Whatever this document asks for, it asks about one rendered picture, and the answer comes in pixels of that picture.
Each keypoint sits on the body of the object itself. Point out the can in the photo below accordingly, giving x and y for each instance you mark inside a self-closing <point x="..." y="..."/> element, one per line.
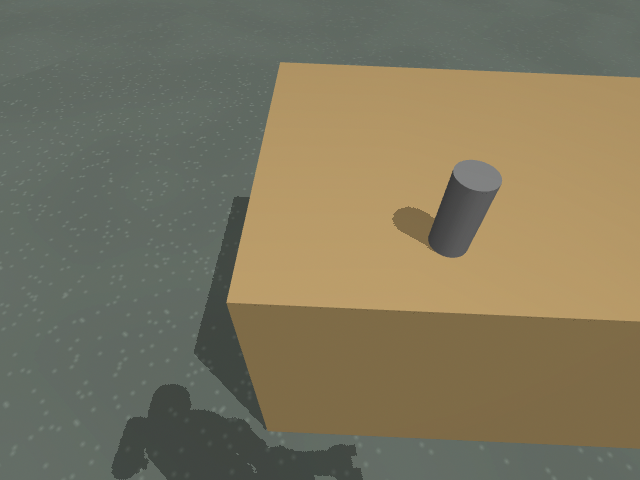
<point x="470" y="191"/>

